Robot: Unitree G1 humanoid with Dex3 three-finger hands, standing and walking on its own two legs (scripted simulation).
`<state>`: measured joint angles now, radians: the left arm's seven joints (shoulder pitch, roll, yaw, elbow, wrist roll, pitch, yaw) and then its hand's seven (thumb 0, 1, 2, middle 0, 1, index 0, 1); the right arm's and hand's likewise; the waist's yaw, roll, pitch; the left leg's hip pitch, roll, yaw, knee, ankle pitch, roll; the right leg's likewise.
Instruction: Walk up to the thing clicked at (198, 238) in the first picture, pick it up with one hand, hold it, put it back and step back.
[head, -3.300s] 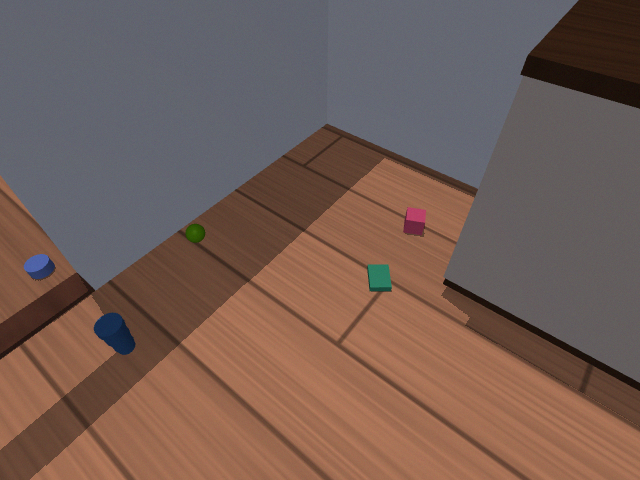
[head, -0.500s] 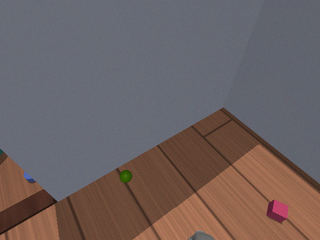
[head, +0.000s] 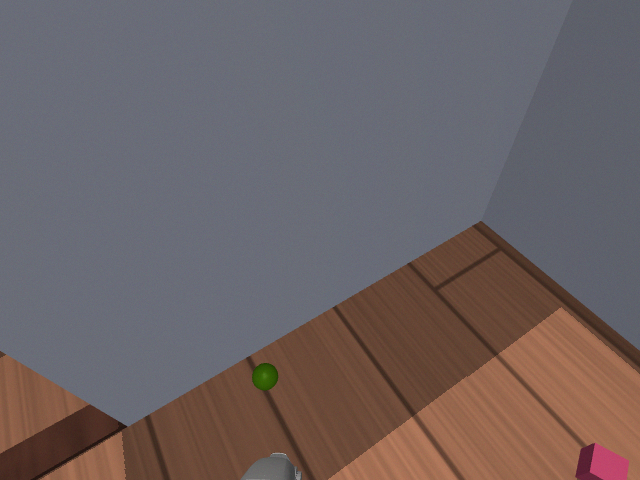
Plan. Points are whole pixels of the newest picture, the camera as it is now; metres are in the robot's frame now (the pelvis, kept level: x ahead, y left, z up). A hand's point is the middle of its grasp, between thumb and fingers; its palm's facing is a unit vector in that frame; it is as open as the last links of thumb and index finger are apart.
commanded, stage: walk up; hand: left
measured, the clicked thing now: (265, 376) +0.49 +0.25 -0.73
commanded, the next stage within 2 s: stand in 1.84 s
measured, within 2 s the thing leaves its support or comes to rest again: neither
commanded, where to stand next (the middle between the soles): +0.11 +0.02 m, yaw -1 degrees
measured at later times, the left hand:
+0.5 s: hand out of the picture +0.07 +0.29 -0.14, palm faces -0.04 -0.90 -0.43, open 7.3 cm
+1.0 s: hand (140, 463) +0.16 +0.29 -0.14, palm faces -0.04 -0.94 -0.34, open 7.3 cm
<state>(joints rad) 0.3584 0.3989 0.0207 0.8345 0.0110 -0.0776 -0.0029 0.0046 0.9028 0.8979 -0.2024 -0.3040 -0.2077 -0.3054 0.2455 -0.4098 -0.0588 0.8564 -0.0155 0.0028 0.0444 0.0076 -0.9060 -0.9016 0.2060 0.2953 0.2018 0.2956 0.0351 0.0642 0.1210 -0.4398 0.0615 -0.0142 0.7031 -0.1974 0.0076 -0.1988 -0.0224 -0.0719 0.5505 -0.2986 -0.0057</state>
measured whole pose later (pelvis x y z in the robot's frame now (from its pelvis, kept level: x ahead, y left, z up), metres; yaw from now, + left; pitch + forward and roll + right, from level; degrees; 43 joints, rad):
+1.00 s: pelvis +0.07 +0.03 +0.01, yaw -1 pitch -2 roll +0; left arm 0.11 0.37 -0.02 1.07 0.00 -0.03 0.00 0.00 0.91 0.90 -0.20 -0.30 -0.20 -0.30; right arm 0.11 -0.36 0.00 1.07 0.00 -0.02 0.02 0.01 -0.90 -0.90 0.21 0.30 0.20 0.30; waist 0.00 -0.02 0.05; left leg -0.19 0.01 0.02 0.46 -0.23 0.01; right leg -0.15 -0.05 -0.02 0.44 -0.25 0.03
